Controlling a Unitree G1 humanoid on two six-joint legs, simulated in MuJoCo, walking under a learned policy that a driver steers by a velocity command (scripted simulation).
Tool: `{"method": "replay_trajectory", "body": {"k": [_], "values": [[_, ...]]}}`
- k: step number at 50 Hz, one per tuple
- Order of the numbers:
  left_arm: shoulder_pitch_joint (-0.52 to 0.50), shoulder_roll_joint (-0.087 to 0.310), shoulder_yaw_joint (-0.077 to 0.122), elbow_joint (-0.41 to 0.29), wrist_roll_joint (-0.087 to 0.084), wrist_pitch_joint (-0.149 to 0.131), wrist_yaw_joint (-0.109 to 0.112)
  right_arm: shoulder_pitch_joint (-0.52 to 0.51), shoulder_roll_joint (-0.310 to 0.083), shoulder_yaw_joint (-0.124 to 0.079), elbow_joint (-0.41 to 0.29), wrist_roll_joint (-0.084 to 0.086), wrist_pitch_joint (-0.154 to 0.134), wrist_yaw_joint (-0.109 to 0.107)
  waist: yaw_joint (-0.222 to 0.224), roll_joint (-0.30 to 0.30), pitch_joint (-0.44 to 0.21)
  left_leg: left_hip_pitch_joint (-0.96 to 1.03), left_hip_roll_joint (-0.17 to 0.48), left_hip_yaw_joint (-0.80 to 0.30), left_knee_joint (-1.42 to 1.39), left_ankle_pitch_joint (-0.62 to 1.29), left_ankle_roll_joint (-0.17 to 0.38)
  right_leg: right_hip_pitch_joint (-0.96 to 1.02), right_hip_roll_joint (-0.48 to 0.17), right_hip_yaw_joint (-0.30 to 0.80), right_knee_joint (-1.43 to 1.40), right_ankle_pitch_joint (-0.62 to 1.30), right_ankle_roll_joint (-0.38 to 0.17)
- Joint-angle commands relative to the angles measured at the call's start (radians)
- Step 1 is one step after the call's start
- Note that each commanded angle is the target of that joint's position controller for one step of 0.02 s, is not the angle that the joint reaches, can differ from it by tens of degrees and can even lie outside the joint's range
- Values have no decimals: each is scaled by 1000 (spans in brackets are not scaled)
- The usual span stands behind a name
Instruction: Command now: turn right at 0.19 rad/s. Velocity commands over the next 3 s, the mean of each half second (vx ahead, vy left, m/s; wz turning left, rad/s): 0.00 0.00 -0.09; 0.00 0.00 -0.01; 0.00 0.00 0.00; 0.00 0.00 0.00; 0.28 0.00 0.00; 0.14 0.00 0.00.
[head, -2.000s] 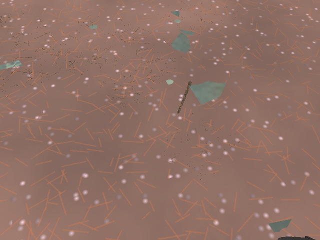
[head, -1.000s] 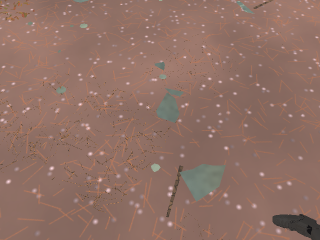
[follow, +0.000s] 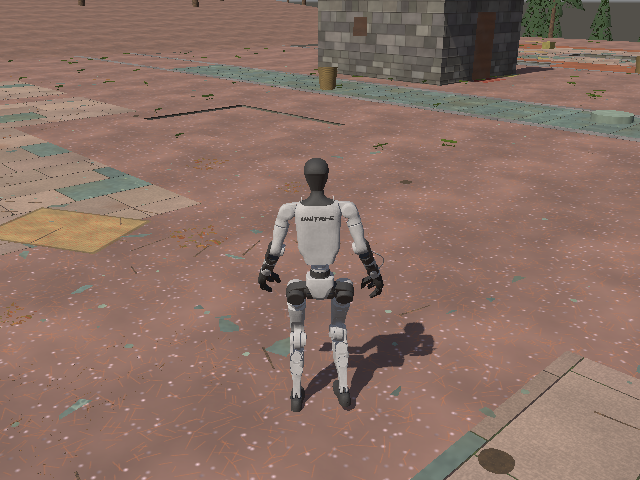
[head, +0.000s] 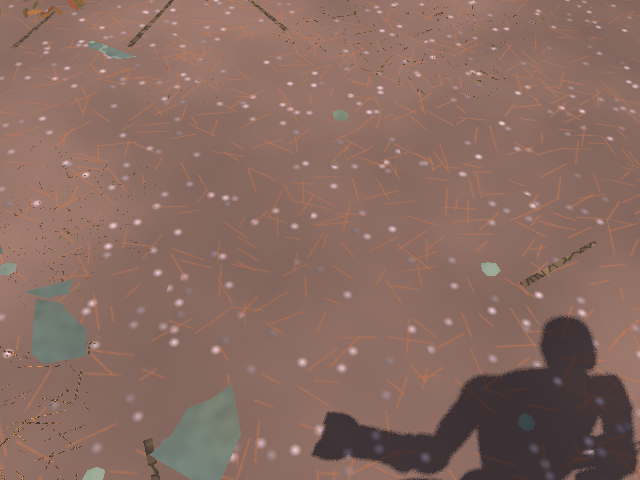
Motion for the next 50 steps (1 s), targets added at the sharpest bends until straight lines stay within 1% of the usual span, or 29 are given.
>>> {"method": "replay_trajectory", "body": {"k": [1, 2, 3, 4, 5, 6, 7, 8, 9, 10, 11, 12, 13, 14, 16, 18, 21, 26, 30, 39, 50], "values": [[49, 121, 47, -23, -2, 3, 12, -95, -141, -21, -70, 22, -20, -11, 39, 171, -60, 106, 274, -266, -168, 347, 205, -75, -53, 42, 184, -2, 50], [49, 87, 37, -16, -4, 4, 10, -91, -128, -15, -62, 24, -15, -13, 40, 172, -59, 103, 242, -220, -166, 358, 194, -45, -58, 17, 127, 19, 61], [43, 62, 26, -14, -5, 2, 7, -87, -121, -13, -52, 23, -10, -14, 36, 189, -65, 117, 217, -183, -160, 366, 183, -15, -74, -22, 37, 36, 69], [29, 38, 15, -13, -4, -2, 4, -83, -122, -13, -45, 21, -3, -15, 25, 204, -77, 127, 199, -154, -149, 381, 173, 33, -95, -64, -66, 46, 74], [6, 22, 7, -12, -4, -7, 1, -62, -133, -15, -35, 20, 3, -16, 3, 217, -85, 132, 195, -147, -140, 406, 173, 79, -103, -94, -158, 55, 75], [0, 28, 7, -5, -9, -10, 0, -35, -147, -18, -25, 21, 9, -16, -11, 226, -92, 142, 200, -154, -129, 428, 177, 117, -101, -113, -239, 87, 74], [21, 39, 12, 10, -13, -11, -2, -30, -156, -18, -19, 26, 14, -16, -1, 223, -96, 143, 197, -155, -113, 433, 173, 166, -96, -129, -346, 168, 66], [52, 46, 14, 31, -12, -11, -5, -28, -153, -15, -14, 33, 15, -14, 18, 214, -93, 126, 188, -148, -101, 424, 157, 235, -89, -146, -487, 291, 49], [54, 70, 18, 39, -5, -10, -6, 3, -144, -10, -3, 36, 10, -11, 15, 189, -90, 97, 178, -149, -102, 382, 121, 302, -103, -119, -565, 391, 24], [53, 119, 25, 33, 4, -8, 0, 22, -130, -2, 0, 23, -4, -4, -2, 115, -114, 36, 158, -127, -85, 307, 67, 393, -178, -37, -536, 564, -8], [41, 178, 37, 42, 7, -2, 3, 55, -115, 1, 0, 7, -18, 7, -52, -24, -128, 12, 81, -50, -79, 178, 18, 388, -224, 3, -454, 640, -63], [31, 111, 23, 52, 11, -5, -9, 13, -99, 7, 7, 3, -21, 7, -23, -47, -135, 83, 52, -5, -79, 90, -27, 305, -212, -5, -461, 487, -89], [23, 72, 12, 56, 17, -11, -18, -31, -112, 5, 8, 5, -17, 5, -5, -21, -100, 92, 45, 3, -65, 87, -46, 266, -194, -7, -483, 409, -82], [23, 71, 9, 69, 22, -18, -19, -43, -108, 5, 12, 9, -11, -1, -2, -18, -81, 96, 46, 5, -56, 101, -45, 240, -185, -12, -495, 387, -69], [27, 76, 5, 90, 18, -35, -21, -28, -110, 4, 24, 11, 5, -12, -8, -40, -40, 90, 49, 0, -55, 123, -39, 210, -178, -14, -501, 401, -55], [41, 70, 0, 113, 15, -43, -18, -18, -109, 4, 38, 11, 10, -18, -9, -38, -29, 93, 49, 0, -58, 122, -39, 200, -173, -18, -502, 394, -50], [42, 67, -7, 137, 13, -47, -15, -12, -107, 3, 61, 12, 13, -22, -6, -21, -14, 89, 49, 1, -64, 119, -47, 193, -168, -18, -506, 373, -51], [44, 63, -15, 175, 11, -50, -12, 1, -110, 2, 95, 14, 13, -27, -1, 11, -14, 89, 50, 2, -72, 130, -56, 203, -159, -25, -505, 377, -54], [45, 57, -19, 204, 9, -49, -13, 15, -113, 3, 118, 16, 11, -31, 2, 25, -23, 90, 51, 3, -75, 142, -57, 215, -150, -37, -500, 395, -55], [58, 47, -27, 259, 6, -45, -12, 54, -109, 10, 154, 18, 11, -39, 5, 31, -25, 87, 49, 8, -71, 154, -53, 218, -131, -64, -492, 412, -50], [84, 39, -35, 308, 3, -42, -8, 97, -88, 19, 177, 19, 13, -43, 9, 37, -11, 77, 43, 12, -67, 150, -47, 204, -118, -83, -485, 396, -41]]}}
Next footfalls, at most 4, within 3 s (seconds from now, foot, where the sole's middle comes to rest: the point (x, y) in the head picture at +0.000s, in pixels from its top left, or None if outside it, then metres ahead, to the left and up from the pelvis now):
0.20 right None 0.02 -0.15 -0.77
2.66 right None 0.39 -0.10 -0.77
3.00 left None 0.34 0.12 -0.77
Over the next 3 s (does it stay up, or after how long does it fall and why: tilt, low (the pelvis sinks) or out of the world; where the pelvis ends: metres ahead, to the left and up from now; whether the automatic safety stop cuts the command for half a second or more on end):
stays up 0.28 -0.02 -0.01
